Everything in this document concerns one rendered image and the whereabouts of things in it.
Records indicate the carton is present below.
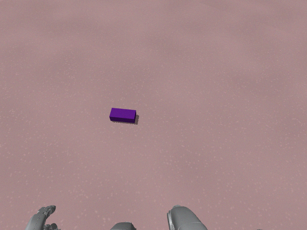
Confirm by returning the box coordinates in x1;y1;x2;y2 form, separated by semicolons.
109;108;136;123

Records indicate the left robot hand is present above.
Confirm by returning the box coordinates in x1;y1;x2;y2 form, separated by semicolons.
25;205;61;230

